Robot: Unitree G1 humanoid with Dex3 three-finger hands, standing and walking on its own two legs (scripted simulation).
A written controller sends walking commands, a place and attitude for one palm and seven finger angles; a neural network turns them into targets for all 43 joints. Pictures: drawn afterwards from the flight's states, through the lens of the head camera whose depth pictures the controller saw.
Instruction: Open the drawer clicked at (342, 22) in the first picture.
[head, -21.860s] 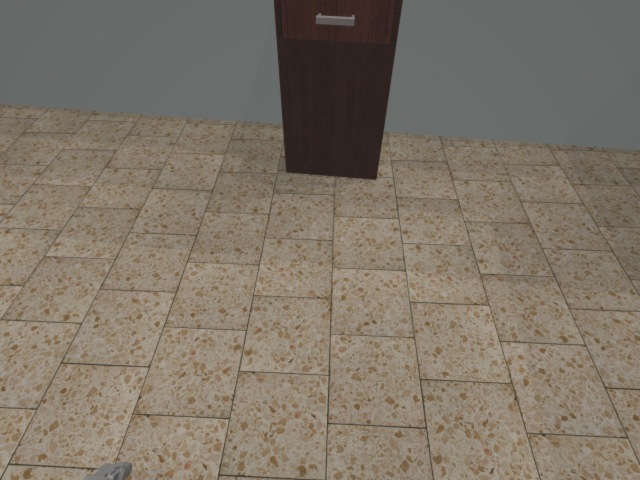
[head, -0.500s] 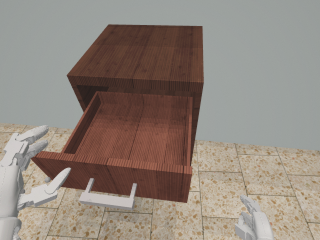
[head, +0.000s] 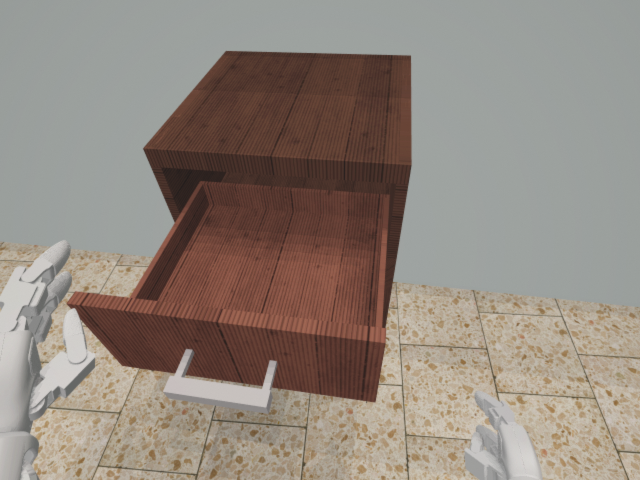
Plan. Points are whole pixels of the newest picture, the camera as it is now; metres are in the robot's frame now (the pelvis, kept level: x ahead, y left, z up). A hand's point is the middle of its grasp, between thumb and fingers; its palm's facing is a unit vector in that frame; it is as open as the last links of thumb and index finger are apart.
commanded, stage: step back with the hand held close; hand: left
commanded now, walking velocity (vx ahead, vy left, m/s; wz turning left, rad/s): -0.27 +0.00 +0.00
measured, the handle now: (223, 378) +0.25 +0.17 -0.02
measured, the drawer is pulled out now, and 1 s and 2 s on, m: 0.30 0.30 0.30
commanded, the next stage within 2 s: stop stepping back and stand still in 1.26 s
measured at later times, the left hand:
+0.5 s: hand (36, 415) +0.13 +0.25 +0.15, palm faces +0.32 -0.80 -0.50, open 7.4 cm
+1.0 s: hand (25, 479) +0.09 +0.23 +0.16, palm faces +0.27 -0.83 -0.48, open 7.4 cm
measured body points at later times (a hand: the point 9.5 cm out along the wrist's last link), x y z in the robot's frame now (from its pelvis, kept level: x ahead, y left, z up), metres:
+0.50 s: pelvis -0.06 +0.02 -0.01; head -0.03 +0.01 +0.44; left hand +0.11 +0.29 +0.18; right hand +0.12 -0.22 -0.09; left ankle -0.01 +0.12 -0.74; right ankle -0.06 -0.10 -0.74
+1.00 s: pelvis -0.12 +0.01 -0.02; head -0.07 +0.02 +0.43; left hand +0.06 +0.27 +0.18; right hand +0.07 -0.21 -0.09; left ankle -0.01 +0.12 -0.74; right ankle -0.13 -0.10 -0.74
